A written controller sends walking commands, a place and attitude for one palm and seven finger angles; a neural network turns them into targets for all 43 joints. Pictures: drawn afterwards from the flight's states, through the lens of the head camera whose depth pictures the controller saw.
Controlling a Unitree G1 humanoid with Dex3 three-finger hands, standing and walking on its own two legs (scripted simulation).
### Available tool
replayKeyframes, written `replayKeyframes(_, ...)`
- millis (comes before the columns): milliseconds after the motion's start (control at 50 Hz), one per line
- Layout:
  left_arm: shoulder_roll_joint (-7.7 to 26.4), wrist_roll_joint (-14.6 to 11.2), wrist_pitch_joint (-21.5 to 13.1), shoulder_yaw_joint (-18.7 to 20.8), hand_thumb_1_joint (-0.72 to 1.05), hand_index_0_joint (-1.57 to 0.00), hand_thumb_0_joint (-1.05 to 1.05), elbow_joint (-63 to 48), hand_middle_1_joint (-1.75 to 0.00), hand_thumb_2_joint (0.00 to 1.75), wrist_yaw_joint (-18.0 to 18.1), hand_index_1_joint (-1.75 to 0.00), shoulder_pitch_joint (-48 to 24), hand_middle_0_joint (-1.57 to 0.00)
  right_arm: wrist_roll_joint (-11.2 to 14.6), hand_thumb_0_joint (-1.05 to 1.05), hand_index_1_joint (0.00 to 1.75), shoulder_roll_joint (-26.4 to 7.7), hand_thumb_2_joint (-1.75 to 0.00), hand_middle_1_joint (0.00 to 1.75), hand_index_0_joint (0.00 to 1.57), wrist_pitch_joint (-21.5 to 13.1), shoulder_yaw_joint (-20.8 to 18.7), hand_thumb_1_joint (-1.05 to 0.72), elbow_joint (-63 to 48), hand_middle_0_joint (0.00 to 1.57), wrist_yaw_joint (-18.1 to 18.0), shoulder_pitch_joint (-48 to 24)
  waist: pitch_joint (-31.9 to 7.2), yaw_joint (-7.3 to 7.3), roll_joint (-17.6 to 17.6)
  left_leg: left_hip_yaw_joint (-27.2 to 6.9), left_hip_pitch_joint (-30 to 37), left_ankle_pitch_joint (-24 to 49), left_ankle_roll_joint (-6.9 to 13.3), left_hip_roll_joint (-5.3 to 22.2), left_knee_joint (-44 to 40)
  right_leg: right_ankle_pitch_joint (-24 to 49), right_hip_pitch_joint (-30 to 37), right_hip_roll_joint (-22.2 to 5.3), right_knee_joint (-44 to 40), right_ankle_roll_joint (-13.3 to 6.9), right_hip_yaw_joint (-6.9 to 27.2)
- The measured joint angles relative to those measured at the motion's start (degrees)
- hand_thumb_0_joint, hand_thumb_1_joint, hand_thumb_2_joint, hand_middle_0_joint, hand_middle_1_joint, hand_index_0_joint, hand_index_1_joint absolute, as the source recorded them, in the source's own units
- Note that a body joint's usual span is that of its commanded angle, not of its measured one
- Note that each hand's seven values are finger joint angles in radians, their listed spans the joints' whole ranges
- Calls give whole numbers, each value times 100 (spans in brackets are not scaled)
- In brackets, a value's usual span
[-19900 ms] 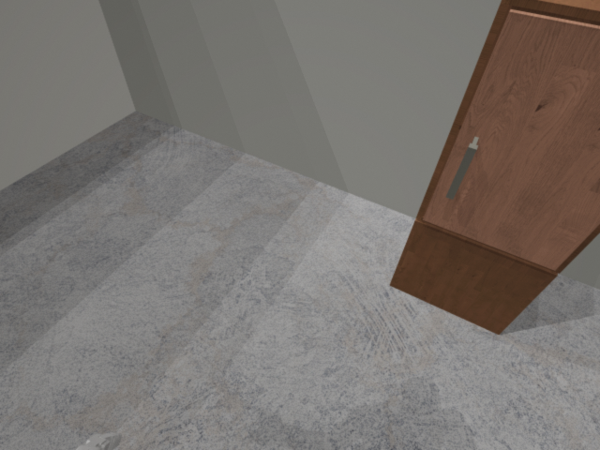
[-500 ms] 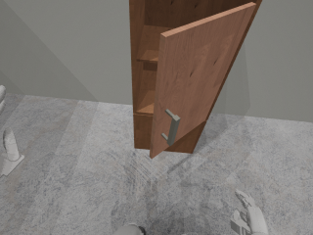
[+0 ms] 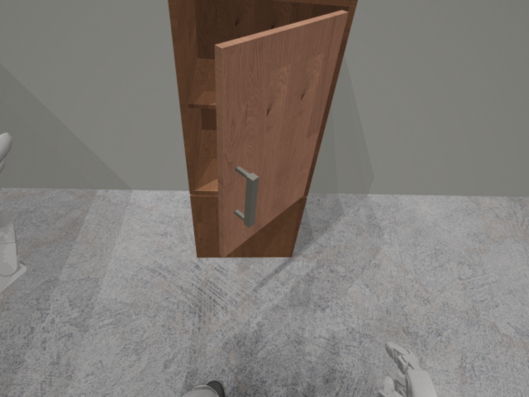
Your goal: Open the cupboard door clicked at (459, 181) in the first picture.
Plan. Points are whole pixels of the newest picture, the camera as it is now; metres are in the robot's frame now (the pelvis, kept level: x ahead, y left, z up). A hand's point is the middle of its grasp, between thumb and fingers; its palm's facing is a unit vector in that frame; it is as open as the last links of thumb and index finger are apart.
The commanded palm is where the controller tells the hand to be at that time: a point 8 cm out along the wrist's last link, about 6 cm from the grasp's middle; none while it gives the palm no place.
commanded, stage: stop stepping back and stand still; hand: left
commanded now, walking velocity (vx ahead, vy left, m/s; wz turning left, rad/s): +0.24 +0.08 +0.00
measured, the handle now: (244, 197) +0.58 +0.05 -0.07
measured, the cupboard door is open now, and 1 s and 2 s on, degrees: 43 43 43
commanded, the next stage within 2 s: let the arm hang, fingers relaxed in 0.78 s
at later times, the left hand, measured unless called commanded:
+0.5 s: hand out of the picture +0.17 +0.26 +0.22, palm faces +0.32 -0.75 -0.57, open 7.4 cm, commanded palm +0.14 +0.31 +0.21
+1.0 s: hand (35, 313) +0.21 +0.30 +0.07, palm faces +0.13 -0.85 -0.51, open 7.4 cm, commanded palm none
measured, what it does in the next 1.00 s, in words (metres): steps on the spot: left foot, then right foot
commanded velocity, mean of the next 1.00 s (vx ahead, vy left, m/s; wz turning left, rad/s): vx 0.02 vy -0.02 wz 0.00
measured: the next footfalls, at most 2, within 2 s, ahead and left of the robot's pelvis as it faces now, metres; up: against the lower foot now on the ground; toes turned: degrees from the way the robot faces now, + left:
left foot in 0.10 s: +0.18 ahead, +0.11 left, +0.00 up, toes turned +2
right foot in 0.44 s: -0.02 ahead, -0.05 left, +0.00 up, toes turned -8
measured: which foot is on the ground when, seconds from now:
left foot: down 0.00-0.02, up 0.04-0.08, down 0.10-0.44, up 0.46-0.66, down 0.68-1.00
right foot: down 0.00-0.22, up 0.24-0.42, down 0.44-1.00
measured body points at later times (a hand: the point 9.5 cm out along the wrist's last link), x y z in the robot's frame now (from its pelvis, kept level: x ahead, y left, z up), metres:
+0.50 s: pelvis -0.01 +0.02 +0.02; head -0.03 +0.01 +0.47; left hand +0.15 +0.30 +0.25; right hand +0.15 -0.21 -0.06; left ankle +0.10 +0.12 -0.68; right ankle -0.06 -0.05 -0.71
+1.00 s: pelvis -0.03 +0.05 +0.02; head -0.03 +0.02 +0.47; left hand +0.20 +0.34 +0.10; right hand +0.15 -0.21 -0.08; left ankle +0.02 +0.16 -0.71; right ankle -0.06 -0.05 -0.71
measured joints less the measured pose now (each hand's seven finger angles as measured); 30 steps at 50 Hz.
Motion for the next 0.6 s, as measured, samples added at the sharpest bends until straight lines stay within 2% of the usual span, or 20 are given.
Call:
replayKeyframes(40, -38, -5, 25, 42, 88, -22, 1, 243, -30, 90, 24, -30, 105, -21, -24, 1, 30, -150, -90, 30, 20, 28, -74, -90, 71, 21, -85, 345, -268, -23, 46, -81, -78, -661, -149, -84, 556, -85, 162, -57, 11, -4, -21)
replayKeyframes(80, -175, 53, 32, 7, 88, -22, 1, 582, -30, 90, 80, -30, 40, -21, -33, 1, 30, -318, -90, 30, 20, 48, -166, -90, 256, 21, -156, 651, -540, 110, 83, -198, -43, -1184, -276, -152, 1469, -173, 289, -116, 30, 26, 60)
replayKeyframes(120, -388, 137, 35, -70, 88, -21, 1, 974, -30, 90, 138, -30, -262, -21, -25, 1, 30, -453, -90, 30, 20, 34, -236, -91, 489, 21, -221, 895, -760, 222, 84, -216, 179, -1780, -231, -196, 1794, -233, 389, -167, -20, 91, 86)
replayKeyframes(160, -658, 200, 72, -159, 88, -21, 1, 1400, -30, 90, 204, -30, -845, -21, -1, 1, 30, -476, -90, 30, 20, -25, -258, -91, 714, 20, -277, 889, -632, 260, -67, -134, 306, -1837, -33, -353, 1676, -321, 412, -321, 100, 162, 38)
replayKeyframes(200, -975, 227, 256, -239, 89, -21, 1, 1718, -30, 90, 271, -30, -1390, -20, 0, 2, 30, -455, -90, 30, 20, -139, -223, -91, 754, 20, -276, 653, -272, 270, -145, -35, 397, -1602, 191, -434, 1469, -134, 46, -446, 791, 216, 46)
replayKeyframes(240, -1139, 192, 427, -321, 89, -20, 1, 1707, -30, 90, 288, -30, -1660, -20, -43, 2, 30, -354, -90, 30, 20, -369, -190, -91, 594, 20, -204, 320, 158, 194, -109, 13, 493, -1336, 199, -387, 1119, 1, -610, -324, 1788, 173, 273)
replayKeyframes(260, -1130, 174, 479, -375, 89, -20, 1, 1534, -30, 90, 275, -30, -1655, -20, -65, 2, 30, -257, -90, 30, 20, -481, -158, -91, 479, 20, -142, 175, 328, 140, -125, 34, 556, -1173, 176, -357, 877, -22, -925, -250, 2111, 155, 360)
replayKeyframes(300, -976, 150, 495, -444, 89, -20, 2, 928, -30, 90, 210, -30, -1367, -20, -111, 2, 30, -9, -90, 30, 20, -632, -66, -91, 214, 20, 2, -9, 521, 39, -227, 83, 697, -837, 139, -299, 343, -21, -1403, -178, 2233, 126, 351)
replayKeyframes(340, -696, 124, 394, -384, 89, -20, 2, 262, -30, 90, 135, -30, -781, -20, -161, 2, 30, 223, -90, 30, 20, -700, 36, -91, -55, 20, 116, -52, 523, -31, -318, 131, 814, -566, 81, -229, -127, 25, -1660, -149, 1915, 109, 154)
replayKeyframes(400, -343, 94, 251, -212, 89, -21, 2, -271, -30, 90, 82, -30, 103, -20, -212, 1, 30, 365, -90, 30, 20, -623, 95, -90, -363, 21, 187, 17, 327, -53, -191, 134, 842, -475, -43, -160, -453, 76, -1609, -106, 1026, 52, -320)
replayKeyframes(420, -255, 87, 237, -149, 89, -21, 1, -284, -30, 90, 77, -30, 307, -21, -216, 1, 30, 364, -90, 30, 20, -552, 91, -90, -413, 21, 184, 27, 249, -32, -132, 143, 795, -623, -90, -184, -417, 118, -1497, -115, 651, 20, -434)
replayKeyframes(460, -202, 85, 292, -124, 88, -21, 1, -131, -30, 90, 72, -30, 482, -21, -187, 1, 30, 266, -90, 30, 20, -357, 52, -90, -402, 21, 139, -10, 166, 48, 66, 112, 574, -1368, -226, -215, 72, 844, -1395, -145, 216, -165, -533)
replayKeyframes(500, -270, 88, 398, -205, 88, -21, 1, 186, -30, 90, 86, -30, 433, -21, -155, 1, 30, 122, -90, 30, 20, -159, 19, -90, -160, 21, 68, -1, 7, 245, 186, -90, 277, -1926, -317, -308, 1249, 1245, -1383, -204, 171, -271, -522)
replayKeyframes(540, -496, 102, 451, -268, 88, -22, 1, 672, -30, 90, 134, -30, 241, -21, -114, 1, 30, 2, -90, 30, 20, -52, 0, -90, 151, 21, 21, 103, -252, 434, 190, -190, 191, -2007, -334, -366, 2097, 1216, -1310, -282, 32, -252, -440)
replayKeyframes(560, -645, 121, 461, -286, 88, -22, 1, 969, -30, 90, 172, -30, 95, -21, -94, 1, 30, -55, -90, 30, 20, -31, -6, -90, 255, 21, -6, 171, -351, 494, 184, -189, 266, -1983, -326, -343, 2215, 1207, -1256, -321, -53, -230, -415)
replayKeyframes(600, -947, 186, 517, -359, 88, -21, 1, 1564, -30, 90, 259, -30, -308, -21, -62, 1, 30, -177, -90, 30, 20, -65, -26, -90, 382, 21, -87, 298, -428, 546, 192, -153, 591, -1976, -262, -248, 1926, 1203, -1143, -387, -160, -190, -447)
